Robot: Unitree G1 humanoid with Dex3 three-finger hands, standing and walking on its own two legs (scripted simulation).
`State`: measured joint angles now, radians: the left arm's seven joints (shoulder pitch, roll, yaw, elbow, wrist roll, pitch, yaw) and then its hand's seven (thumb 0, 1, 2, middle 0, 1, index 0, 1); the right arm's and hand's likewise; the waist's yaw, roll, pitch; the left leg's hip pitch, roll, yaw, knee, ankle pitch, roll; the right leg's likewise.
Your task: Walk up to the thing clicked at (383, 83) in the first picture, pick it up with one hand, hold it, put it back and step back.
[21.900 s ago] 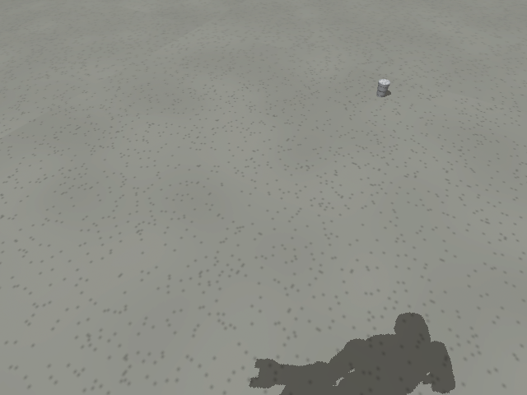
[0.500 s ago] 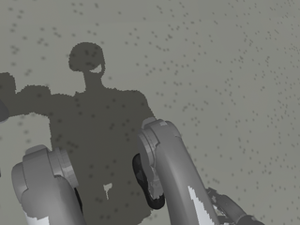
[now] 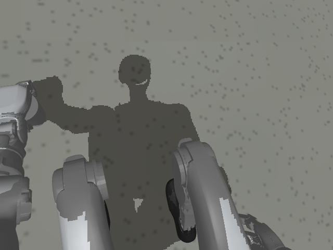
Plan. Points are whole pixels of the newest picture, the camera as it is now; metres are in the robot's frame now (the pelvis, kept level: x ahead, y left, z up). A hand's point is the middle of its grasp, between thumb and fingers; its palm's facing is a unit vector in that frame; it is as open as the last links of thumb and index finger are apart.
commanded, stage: settle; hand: left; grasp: from above
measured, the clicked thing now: (28, 112) +0.45 +0.32 -0.23
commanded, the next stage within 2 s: lift in 0.30 s
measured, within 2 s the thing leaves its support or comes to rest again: neither
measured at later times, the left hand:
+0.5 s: hand (10, 110) +0.42 +0.31 -0.12, palm faces -0.43 -0.09 -0.90, open 9.9 cm
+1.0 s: hand out of the picture +0.38 +0.32 +0.00, palm faces -0.43 -0.14 -0.89, open 9.9 cm
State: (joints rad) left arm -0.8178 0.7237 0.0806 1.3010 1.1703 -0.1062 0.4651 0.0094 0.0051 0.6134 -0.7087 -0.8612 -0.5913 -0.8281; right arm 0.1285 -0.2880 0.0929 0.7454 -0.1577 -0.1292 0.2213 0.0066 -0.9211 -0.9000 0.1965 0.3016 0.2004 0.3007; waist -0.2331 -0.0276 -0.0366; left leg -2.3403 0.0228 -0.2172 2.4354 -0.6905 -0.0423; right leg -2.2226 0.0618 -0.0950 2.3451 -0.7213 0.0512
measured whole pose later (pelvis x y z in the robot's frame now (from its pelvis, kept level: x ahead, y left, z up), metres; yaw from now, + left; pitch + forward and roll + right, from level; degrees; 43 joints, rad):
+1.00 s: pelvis -0.01 +0.00 +0.12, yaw +6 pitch +34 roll -7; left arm -0.62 0.60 -0.02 0.88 1.04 -0.08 0.11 0.00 -0.04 0.66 -0.75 -0.84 -0.63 -0.80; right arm 0.18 -0.27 -0.01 0.65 -0.02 0.04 0.07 0.01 -0.92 -0.90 0.20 0.30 0.20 0.30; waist -0.12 0.04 -0.18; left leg -2.01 0.03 -0.12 2.04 -0.63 -0.02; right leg -1.91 0.02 -0.04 1.99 -0.68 0.04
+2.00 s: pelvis +0.05 +0.01 +0.40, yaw +9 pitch +12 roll -1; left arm -0.32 0.39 -0.17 0.81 0.99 0.04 0.15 -0.01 -0.04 0.68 -0.72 -0.86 -0.60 -0.83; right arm 0.26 -0.24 -0.03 0.74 0.03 0.00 -0.04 0.01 -0.91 -0.90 0.20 0.30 0.20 0.30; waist -0.07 0.03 -0.09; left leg -0.74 0.04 0.00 0.93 -0.39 -0.01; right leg -0.69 0.00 0.02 0.90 -0.41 0.03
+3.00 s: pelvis +0.07 +0.01 +0.44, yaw +9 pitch +3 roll +0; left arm -0.24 0.38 -0.21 0.66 1.00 0.03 0.00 -0.01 -0.03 0.66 -0.73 -0.85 -0.61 -0.83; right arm 0.22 -0.26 -0.04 0.68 0.05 0.05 -0.03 0.01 -0.91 -0.90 0.20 0.30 0.20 0.30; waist -0.02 0.04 -0.03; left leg -0.37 0.03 0.03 0.59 -0.27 -0.01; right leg -0.35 -0.01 0.04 0.59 -0.30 0.03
